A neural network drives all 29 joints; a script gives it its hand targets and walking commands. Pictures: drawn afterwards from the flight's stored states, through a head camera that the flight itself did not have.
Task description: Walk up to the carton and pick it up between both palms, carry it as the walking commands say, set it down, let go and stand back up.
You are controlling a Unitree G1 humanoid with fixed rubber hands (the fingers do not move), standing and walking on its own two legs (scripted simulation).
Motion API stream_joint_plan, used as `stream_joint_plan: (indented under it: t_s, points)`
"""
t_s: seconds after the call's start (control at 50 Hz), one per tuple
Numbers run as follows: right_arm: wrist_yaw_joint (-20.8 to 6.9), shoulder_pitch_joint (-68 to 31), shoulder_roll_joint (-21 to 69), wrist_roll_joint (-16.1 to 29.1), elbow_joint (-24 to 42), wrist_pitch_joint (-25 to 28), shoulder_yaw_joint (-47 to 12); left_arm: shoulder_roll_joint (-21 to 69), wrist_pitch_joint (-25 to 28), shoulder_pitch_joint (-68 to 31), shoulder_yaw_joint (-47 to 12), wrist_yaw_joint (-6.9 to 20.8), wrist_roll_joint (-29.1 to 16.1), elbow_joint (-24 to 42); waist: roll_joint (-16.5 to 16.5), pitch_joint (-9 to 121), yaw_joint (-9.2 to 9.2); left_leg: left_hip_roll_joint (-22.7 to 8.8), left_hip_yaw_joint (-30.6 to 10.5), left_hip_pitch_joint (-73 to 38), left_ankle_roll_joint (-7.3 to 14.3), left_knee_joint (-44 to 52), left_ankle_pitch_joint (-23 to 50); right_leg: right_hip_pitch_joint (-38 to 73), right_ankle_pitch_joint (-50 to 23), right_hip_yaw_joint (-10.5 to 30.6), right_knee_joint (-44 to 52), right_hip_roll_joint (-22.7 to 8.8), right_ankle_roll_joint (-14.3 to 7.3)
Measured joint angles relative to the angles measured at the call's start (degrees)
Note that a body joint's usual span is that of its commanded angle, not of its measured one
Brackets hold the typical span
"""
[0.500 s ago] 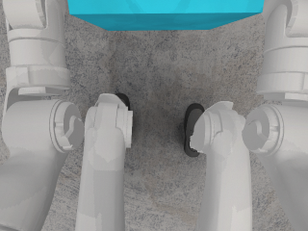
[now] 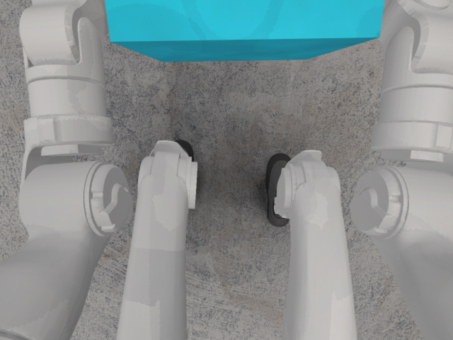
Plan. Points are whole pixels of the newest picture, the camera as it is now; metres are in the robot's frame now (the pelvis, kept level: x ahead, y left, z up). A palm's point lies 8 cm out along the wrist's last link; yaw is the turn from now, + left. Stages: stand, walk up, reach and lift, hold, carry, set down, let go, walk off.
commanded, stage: reach and lift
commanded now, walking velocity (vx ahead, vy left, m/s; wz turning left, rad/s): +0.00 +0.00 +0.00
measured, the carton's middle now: out of the picture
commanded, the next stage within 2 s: none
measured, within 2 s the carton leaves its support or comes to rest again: neither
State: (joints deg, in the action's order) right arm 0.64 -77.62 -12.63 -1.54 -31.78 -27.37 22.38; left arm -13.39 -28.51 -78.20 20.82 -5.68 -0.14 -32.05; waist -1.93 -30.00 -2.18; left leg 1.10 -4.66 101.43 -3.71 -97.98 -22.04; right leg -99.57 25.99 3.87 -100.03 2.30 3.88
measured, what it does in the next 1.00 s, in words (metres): rises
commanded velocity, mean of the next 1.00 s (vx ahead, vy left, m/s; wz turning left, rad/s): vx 0.00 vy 0.00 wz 0.00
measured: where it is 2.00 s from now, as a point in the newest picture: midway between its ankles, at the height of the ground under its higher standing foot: (228, 196)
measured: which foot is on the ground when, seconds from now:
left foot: down 0.00-1.00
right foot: down 0.00-1.00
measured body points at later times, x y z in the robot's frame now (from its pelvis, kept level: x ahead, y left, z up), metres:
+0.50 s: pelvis +0.00 +0.00 +0.06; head +0.33 +0.02 +0.35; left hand +0.54 +0.20 -0.04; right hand +0.55 -0.15 -0.04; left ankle +0.17 +0.14 -0.47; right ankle +0.15 -0.14 -0.47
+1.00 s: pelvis +0.01 +0.00 +0.12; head +0.32 +0.02 +0.44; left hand +0.51 +0.20 +0.03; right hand +0.53 -0.15 +0.04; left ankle +0.17 +0.14 -0.47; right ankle +0.15 -0.14 -0.47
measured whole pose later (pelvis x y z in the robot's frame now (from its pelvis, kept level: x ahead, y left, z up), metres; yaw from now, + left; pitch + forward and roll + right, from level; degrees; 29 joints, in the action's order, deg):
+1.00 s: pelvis +0.01 +0.00 +0.12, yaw +1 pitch +16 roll +0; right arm -0.7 -63.3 -8.3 -2.9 -27.4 -26.5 21.2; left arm -7.8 -27.3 -62.7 20.9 -4.9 1.8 -26.3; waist -1.6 -29.9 -1.6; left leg 0.6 -4.6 72.4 -3.2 -74.2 -17.9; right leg -70.8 21.5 4.1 -76.2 2.2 3.0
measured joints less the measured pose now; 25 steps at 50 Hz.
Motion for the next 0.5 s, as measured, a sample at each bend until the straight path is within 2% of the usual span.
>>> stream_joint_plan:
  t_s: [0.5]
  points:
    - [-0.8, 6.6, 1.8, -0.6, 2.3, 0.0, -0.2, 2.6, 0.1, 6.6, -0.3, 0.1, 0.9, 2.6, 0.6, 0.1, 0.29, 0.0, -0.4, -13.3, 0.2, 10.7, 1.8, 13.5, -1.8, -0.1, 11.0, 0.3, -0.3]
